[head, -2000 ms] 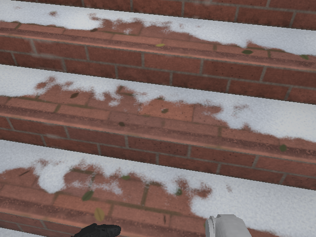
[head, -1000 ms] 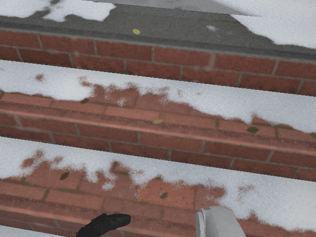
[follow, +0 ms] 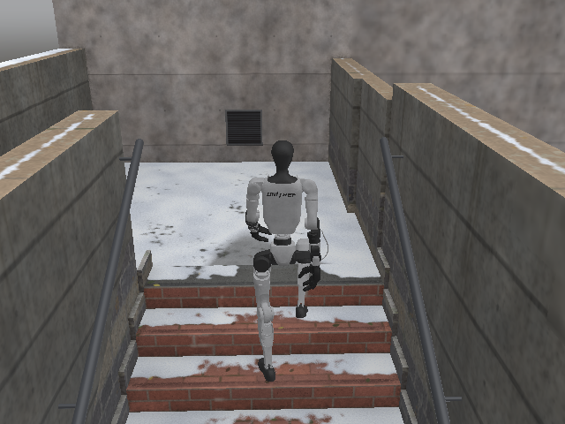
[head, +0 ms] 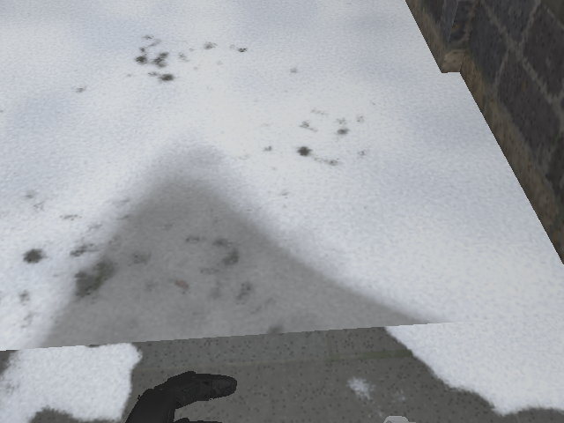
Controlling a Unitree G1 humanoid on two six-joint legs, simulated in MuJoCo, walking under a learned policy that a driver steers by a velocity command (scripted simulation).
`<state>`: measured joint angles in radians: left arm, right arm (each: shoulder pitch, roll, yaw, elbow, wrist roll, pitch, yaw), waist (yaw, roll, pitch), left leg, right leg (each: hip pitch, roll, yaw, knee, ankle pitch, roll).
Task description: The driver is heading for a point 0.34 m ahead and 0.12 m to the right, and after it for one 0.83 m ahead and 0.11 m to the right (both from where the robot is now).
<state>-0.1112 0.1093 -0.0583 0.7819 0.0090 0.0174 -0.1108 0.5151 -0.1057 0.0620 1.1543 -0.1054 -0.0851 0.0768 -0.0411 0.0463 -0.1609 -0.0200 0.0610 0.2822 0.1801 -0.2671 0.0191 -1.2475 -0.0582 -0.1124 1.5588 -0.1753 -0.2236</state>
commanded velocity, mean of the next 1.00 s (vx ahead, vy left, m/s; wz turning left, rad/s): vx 0.21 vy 0.00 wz -0.37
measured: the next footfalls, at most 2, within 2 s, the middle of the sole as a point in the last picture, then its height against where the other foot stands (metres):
right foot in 0.04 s outside the picture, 0.15 m higher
left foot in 0.46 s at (243, 409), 0.15 m higher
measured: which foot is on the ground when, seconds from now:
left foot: down 0.00-0.08, up 0.10-0.44, down 0.46-1.00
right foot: up 0.00-0.02, down 0.04-0.46, up 0.48-0.88, down 0.90-1.00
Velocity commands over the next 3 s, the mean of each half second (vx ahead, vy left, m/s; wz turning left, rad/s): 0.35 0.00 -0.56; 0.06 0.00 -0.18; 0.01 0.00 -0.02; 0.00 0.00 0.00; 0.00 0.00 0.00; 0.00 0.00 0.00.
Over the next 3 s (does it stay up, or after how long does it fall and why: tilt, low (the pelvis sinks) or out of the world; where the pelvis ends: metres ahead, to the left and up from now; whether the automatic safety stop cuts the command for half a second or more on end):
stays up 0.43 0.00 0.30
